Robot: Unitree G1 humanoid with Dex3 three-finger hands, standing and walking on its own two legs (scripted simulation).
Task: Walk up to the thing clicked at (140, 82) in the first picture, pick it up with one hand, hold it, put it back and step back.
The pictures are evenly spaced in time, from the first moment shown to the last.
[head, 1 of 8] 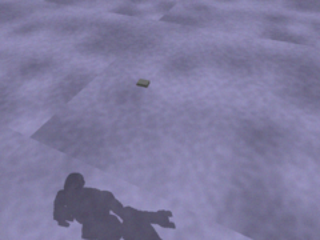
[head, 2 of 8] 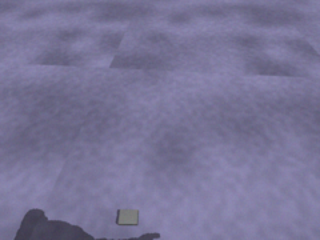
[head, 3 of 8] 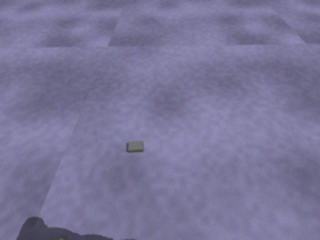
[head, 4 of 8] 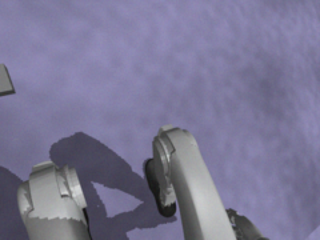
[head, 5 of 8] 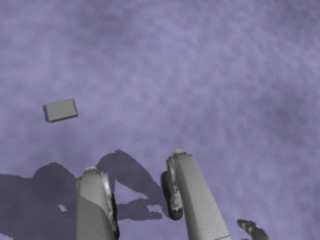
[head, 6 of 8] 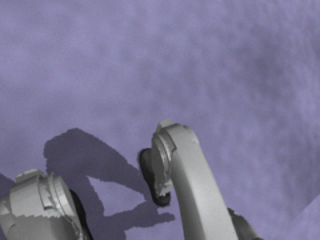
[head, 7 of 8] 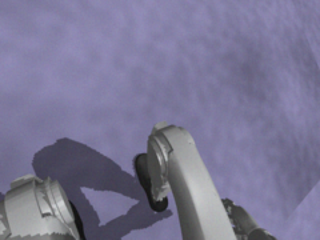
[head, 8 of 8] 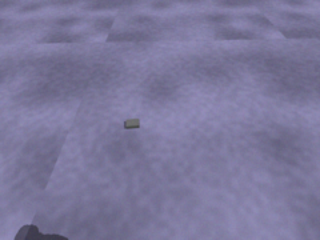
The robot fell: no
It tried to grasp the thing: yes
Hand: left
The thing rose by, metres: 0.00
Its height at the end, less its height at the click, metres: +0.00
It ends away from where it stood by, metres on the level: 0.01
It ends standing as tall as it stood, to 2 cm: yes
